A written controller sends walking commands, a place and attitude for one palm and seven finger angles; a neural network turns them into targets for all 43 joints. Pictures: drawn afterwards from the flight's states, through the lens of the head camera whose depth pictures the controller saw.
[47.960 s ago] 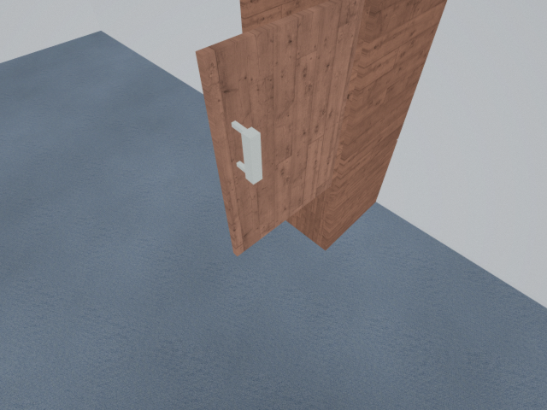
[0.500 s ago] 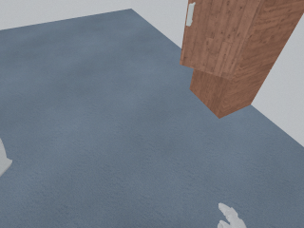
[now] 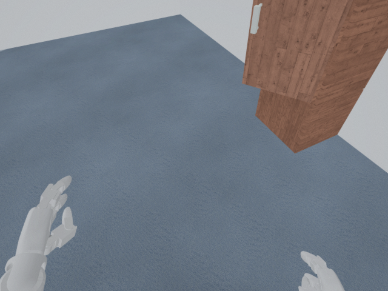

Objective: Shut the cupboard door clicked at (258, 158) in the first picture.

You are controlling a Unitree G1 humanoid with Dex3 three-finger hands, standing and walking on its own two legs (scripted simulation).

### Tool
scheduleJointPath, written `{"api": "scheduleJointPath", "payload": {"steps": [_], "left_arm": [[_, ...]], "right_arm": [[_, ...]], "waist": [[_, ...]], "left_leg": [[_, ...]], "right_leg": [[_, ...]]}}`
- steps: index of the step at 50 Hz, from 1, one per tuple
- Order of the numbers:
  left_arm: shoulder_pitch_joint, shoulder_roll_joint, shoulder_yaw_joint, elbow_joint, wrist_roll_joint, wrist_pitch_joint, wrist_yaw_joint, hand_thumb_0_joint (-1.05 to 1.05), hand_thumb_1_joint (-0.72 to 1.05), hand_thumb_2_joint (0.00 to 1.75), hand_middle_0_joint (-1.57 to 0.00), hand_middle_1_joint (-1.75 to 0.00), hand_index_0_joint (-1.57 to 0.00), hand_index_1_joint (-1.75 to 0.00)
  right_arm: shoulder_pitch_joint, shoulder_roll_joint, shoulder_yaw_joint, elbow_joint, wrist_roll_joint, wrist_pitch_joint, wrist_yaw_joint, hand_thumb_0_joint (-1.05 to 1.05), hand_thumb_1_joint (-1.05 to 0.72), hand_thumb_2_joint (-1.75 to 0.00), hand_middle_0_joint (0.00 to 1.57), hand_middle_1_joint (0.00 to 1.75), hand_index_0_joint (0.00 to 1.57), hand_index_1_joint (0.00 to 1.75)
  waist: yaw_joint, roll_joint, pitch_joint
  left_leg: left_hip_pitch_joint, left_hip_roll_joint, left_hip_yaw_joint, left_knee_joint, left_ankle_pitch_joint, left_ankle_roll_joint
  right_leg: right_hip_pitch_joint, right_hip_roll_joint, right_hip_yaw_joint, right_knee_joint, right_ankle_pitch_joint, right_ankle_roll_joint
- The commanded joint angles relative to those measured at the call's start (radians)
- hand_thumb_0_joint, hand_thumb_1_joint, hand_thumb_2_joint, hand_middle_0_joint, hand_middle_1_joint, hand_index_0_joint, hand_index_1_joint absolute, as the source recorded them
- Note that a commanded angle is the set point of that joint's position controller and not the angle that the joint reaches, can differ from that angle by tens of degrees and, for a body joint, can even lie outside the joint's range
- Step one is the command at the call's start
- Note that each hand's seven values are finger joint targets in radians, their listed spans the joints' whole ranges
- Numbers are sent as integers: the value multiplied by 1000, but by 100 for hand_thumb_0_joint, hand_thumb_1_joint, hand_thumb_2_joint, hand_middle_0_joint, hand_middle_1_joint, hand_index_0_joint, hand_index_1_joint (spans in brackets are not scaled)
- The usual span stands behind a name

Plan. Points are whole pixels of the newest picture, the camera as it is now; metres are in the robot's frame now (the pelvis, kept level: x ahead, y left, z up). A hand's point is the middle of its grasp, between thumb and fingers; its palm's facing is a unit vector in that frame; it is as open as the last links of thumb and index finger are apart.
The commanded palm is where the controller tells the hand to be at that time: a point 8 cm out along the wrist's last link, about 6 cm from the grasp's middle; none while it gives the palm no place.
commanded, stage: let the arm hang, fingers relaxed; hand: left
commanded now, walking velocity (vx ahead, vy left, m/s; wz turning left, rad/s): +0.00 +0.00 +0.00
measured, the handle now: (257, 18) +1.29 -0.21 +0.05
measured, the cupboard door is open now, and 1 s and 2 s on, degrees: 33 33 33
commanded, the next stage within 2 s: look to check the result in 1.00 s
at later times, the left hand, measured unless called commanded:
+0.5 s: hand out of the picture -0.08 +0.18 -0.16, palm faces -0.01 -0.98 -0.19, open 7.3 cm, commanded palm none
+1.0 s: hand out of the picture -0.03 +0.17 -0.17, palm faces +0.00 -0.99 -0.15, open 7.3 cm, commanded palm none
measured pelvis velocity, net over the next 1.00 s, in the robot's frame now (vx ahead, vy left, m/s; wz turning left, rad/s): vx -0.01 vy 0.02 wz -0.03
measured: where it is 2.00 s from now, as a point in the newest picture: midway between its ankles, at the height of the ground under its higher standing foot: outside the picture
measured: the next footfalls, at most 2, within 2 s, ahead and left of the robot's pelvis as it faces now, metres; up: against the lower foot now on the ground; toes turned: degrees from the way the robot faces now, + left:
none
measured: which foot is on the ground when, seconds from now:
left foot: down 0.00-1.00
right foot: down 0.00-1.00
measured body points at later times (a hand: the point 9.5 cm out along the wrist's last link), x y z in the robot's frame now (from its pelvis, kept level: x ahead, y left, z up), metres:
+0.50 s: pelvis -0.01 +0.01 +0.01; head +0.01 +0.00 +0.46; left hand -0.07 +0.23 -0.14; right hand -0.06 -0.21 -0.15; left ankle +0.01 +0.06 -0.73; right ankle -0.01 -0.13 -0.73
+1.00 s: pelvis -0.01 +0.02 +0.01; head -0.01 +0.02 +0.46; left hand -0.03 +0.22 -0.15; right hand -0.04 -0.19 -0.15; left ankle +0.01 +0.06 -0.73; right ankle -0.01 -0.13 -0.73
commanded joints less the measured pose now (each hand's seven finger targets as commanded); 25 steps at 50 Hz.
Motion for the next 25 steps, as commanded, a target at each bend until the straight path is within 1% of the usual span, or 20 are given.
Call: {"api": "scheduleJointPath", "payload": {"steps": [1, 2, 4, 6, 7, 8, 9, 11, 12, 14, 15, 16, 17, 19, 25], "left_arm": [[-42, 45, -112, 353, 14, 73, -44, 0, 90, 90, -20, -30, -20, -30], [-58, 44, -122, 424, 12, 76, -40, 0, 90, 90, -20, -30, -20, -30], [-70, 12, -146, 562, 5, 85, -32, 0, 90, 90, -20, -30, -20, -30], [-75, -7, -161, 683, 3, 90, -27, 0, 90, 90, -20, -30, -20, -30], [-74, -4, -165, 731, 2, 89, -25, 0, 90, 90, -20, -30, -20, -30], [-72, -23, -167, 782, 0, 89, -25, 0, 90, 90, -20, -30, -20, -30], [-68, -31, -170, 825, -1, 88, -25, 0, 90, 90, -20, -30, -20, -30], [-35, -72, -159, 896, 1, 87, -22, 0, 90, 90, -20, -30, -20, -30], [-23, -66, -161, 923, 2, 86, -21, 0, 90, 90, -20, -30, -20, -30], [-13, -84, -170, 974, -1, 83, -21, 0, 90, 90, -20, -30, -20, -30], [-6, -92, -172, 996, -1, 82, -20, 0, 90, 90, -20, -30, -20, -30], [1, -100, -174, 1016, -2, 81, -19, 0, 90, 90, -20, -30, -20, -30], [9, -100, -175, 1033, -2, 78, -17, 0, 90, 90, -20, -30, -20, -30], [22, -121, -179, 1066, -2, 78, -15, 0, 90, 90, -20, -30, -20, -30], [63, -162, -180, 1114, -1, 82, -6, 0, 90, 90, -20, -30, -20, -30]], "right_arm": [[-11, -157, -38, -27, -17, 16, -5, 0, -90, -90, 20, 30, 20, 30], [-1, -143, -32, -10, -18, 26, -5, 0, -90, -90, 20, 30, 20, 30], [8, -101, -14, 43, -24, 43, -7, 0, -90, -90, 20, 30, 20, 30], [13, -72, -1, 95, -24, 55, -8, 0, -90, -90, 20, 30, 20, 30], [19, -68, 1, 119, -22, 59, -9, 0, -90, -90, 20, 30, 20, 30], [22, -49, 4, 147, -22, 62, -12, 0, -90, -90, 20, 30, 20, 30], [34, -37, 7, 173, -20, 64, -15, 0, -90, -90, 20, 30, 20, 30], [58, -11, 2, 217, -24, 67, -22, 0, -90, -90, 20, 30, 20, 30], [76, -13, -1, 233, -21, 69, -23, 0, -90, -90, 20, 30, 20, 30], [111, 7, -1, 270, -18, 68, -29, 0, -90, -90, 20, 30, 20, 30], [126, 12, -1, 288, -16, 67, -32, 0, -90, -90, 20, 30, 20, 30], [143, 17, -3, 304, -15, 66, -34, 0, -90, -90, 20, 30, 20, 30], [162, 18, -4, 316, -11, 65, -36, 0, -90, -90, 20, 30, 20, 30], [188, 36, -3, 345, -11, 63, -41, 0, -90, -90, 20, 30, 20, 30], [244, 70, -3, 392, -11, 63, -49, 0, -90, -90, 20, 30, 20, 30]], "waist": [[-24, -235, -36], [-27, -237, -33], [-26, -178, -42], [-24, -93, -36], [-25, -65, -26], [-26, -29, -3], [-28, -7, 22], [-23, 61, 37], [-22, 54, 39], [-26, 34, 50], [-27, 10, 57], [-28, -1, 66], [-29, -26, 70], [-30, -63, 82], [-30, -92, 123]], "left_leg": [[35, 149, -206, -122, 294, 1], [52, 140, -201, -127, 303, -4], [85, 122, -186, -151, 291, -12], [110, 116, -176, -189, 255, -15], [111, 115, -175, -201, 221, -18], [106, 112, -171, -223, 157, -20], [94, 108, -172, -243, 95, -21], [85, 109, -171, -278, 11, -18], [89, 111, -177, -278, 10, -16], [91, 115, -174, -291, 2, -16], [98, 116, -174, -294, 13, -15], [101, 119, -174, -298, 14, -14], [110, 123, -178, -294, 40, -11], [126, 126, -175, -300, 47, -8], [110, 136, -185, -332, -6, -1]], "right_leg": [[32, -80, 111, -56, 180, -23], [36, -89, 123, -61, 188, -30], [54, -96, 137, -82, 184, -26], [70, -89, 136, -110, 148, -13], [77, -86, 135, -129, 121, -12], [68, -86, 137, -149, 93, -13], [68, -83, 138, -165, 71, -15], [81, -76, 124, -187, 65, -20], [93, -73, 119, -195, 78, -21], [96, -75, 118, -208, 90, -22], [94, -76, 116, -211, 98, -22], [89, -76, 112, -214, 97, -21], [91, -74, 112, -220, 106, -22], [76, -75, 108, -218, 104, -19], [52, -66, 105, -204, 83, -15]]}}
